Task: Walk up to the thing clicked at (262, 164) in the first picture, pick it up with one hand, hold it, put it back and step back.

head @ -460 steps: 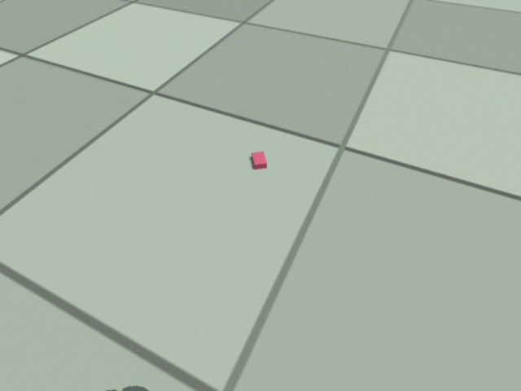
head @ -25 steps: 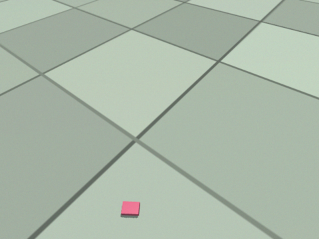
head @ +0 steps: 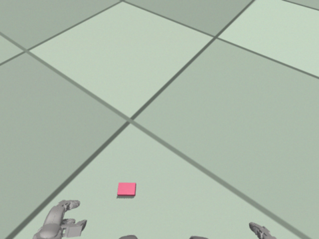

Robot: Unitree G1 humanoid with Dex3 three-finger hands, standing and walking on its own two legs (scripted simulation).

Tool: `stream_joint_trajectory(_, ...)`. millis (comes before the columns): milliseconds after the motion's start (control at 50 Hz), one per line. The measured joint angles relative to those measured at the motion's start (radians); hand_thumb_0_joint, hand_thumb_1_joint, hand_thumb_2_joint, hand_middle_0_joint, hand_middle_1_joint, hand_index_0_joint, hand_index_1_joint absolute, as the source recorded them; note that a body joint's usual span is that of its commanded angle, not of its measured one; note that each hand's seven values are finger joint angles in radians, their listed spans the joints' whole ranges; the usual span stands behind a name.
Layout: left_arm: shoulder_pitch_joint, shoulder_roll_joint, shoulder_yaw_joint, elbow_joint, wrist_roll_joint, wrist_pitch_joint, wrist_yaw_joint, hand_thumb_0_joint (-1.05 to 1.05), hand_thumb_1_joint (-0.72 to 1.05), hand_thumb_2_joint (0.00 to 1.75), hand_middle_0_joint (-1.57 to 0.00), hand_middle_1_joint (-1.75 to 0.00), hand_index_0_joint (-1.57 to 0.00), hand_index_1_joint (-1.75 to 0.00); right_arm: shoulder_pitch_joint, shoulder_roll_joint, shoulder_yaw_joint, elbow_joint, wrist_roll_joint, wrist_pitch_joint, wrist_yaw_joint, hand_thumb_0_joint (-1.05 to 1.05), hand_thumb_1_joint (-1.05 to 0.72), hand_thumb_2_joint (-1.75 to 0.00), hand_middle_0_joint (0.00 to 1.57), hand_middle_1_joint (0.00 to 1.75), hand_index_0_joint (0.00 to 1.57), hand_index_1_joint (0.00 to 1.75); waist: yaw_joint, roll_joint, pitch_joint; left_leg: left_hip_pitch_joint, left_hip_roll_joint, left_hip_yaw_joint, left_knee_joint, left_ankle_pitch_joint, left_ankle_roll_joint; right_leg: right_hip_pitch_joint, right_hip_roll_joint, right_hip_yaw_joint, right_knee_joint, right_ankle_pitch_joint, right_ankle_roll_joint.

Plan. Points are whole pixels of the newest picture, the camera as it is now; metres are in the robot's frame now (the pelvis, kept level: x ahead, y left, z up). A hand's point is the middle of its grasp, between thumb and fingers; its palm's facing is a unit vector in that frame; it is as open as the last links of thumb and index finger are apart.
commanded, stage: rise first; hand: left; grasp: from above
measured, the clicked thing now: (126, 189) +0.42 +0.21 -0.74
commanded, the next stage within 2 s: none
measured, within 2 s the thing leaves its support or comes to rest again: neither
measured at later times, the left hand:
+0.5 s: hand out of the picture +0.13 +0.26 -0.22, palm faces -0.19 -0.86 -0.47, open 13.3 cm
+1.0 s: hand (96, 215) +0.23 +0.27 -0.41, palm faces -0.45 -0.46 -0.77, open 13.7 cm
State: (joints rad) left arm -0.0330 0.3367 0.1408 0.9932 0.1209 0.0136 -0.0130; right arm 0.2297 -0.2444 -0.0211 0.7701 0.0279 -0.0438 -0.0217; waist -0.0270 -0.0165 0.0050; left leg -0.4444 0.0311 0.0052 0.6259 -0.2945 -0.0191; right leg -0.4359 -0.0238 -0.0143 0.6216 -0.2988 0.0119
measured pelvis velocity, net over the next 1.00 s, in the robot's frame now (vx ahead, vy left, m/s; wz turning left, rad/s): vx -0.05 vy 0.00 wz -0.02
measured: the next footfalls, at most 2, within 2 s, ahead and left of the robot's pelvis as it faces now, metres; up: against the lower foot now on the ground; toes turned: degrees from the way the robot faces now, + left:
none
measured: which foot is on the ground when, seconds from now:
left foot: down 0.00-1.00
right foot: down 0.00-1.00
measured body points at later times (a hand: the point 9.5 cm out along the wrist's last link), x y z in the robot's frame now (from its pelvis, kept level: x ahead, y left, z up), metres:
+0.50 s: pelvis +0.00 +0.01 -0.08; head +0.10 +0.03 +0.36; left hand +0.14 +0.30 -0.19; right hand +0.17 -0.24 -0.17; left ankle +0.01 +0.13 -0.73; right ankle +0.01 -0.13 -0.73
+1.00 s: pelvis -0.05 +0.00 -0.26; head +0.14 +0.01 +0.15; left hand +0.25 +0.30 -0.36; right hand +0.14 -0.27 -0.38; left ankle +0.01 +0.13 -0.73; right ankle +0.01 -0.13 -0.73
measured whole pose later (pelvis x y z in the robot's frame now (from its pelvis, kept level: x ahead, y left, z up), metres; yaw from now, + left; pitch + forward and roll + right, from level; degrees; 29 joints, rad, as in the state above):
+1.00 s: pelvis -0.05 +0.00 -0.26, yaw -1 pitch +33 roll -2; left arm -0.21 0.45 0.09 0.71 0.72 -0.09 0.14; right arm 0.06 -0.29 -0.07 0.66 -0.01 -0.19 0.05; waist -0.02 0.00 -0.17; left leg -1.76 0.03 -0.06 1.87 -0.69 -0.03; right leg -1.74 -0.02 -0.02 1.85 -0.69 0.01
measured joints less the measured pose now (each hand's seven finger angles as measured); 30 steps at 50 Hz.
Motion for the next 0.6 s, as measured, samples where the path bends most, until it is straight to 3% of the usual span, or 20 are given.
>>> stream_joint_trajectory(120,0.058,-0.019,-0.011,-0.098,0.045,0.094,0.017,0.01,-0.02,0.82,-0.28,-0.81,-0.28,-0.82,0.028,0.007,-0.002,-0.08,-0.002,-0.011,0.012,0.01,-0.9,-0.9,0.2,0.3,0.21,0.3,-0.012,0.013,-0.044,-0.105,0.001,0.001,0.118,-0.059,0.007,-0.099,-0.001,0.005,0.102,-0.049,0.008)
stream_joint_trajectory(240,0.133,-0.032,-0.001,-0.23,0.088,0.107,0.025,0.0,-0.27,0.83,-0.28,-0.87,-0.26,-0.89,0.021,0.001,-0.017,-0.132,-0.012,-0.046,0.014,0.01,-0.91,-0.9,0.2,0.3,0.21,0.3,-0.004,0.012,-0.076,-0.266,0.002,-0.004,0.301,-0.142,0.011,-0.254,-0.002,0.006,0.276,-0.127,0.015)
stream_joint_trajectory(440,0.258,-0.029,-0.018,-0.475,0.15,0.151,0.027,0.0,-0.39,0.86,-0.26,-0.9,-0.24,-0.92,-0.027,0.008,-0.015,-0.196,-0.02,-0.081,0.013,0.01,-0.9,-0.89,0.2,0.3,0.2,0.3,0.001,0.013,-0.109,-0.47,0.004,-0.022,0.51,-0.226,0.01,-0.45,-0.001,-0.004,0.477,-0.212,0.014)
stream_joint_trajectory(600,0.291,-0.012,-0.032,-0.57,0.195,0.166,0.029,0.0,-0.42,0.86,-0.24,-0.92,-0.23,-0.94,-0.055,0.011,-0.004,-0.231,-0.02,-0.116,0.015,0.01,-0.91,-0.9,0.2,0.3,0.2,0.3,0.003,0.02,-0.139,-0.627,0.002,-0.04,0.651,-0.274,0.007,-0.601,-0.002,-0.016,0.618,-0.265,0.01)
